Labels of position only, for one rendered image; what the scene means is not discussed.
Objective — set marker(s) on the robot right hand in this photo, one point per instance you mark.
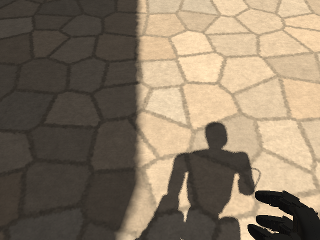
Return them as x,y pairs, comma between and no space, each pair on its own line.
304,226

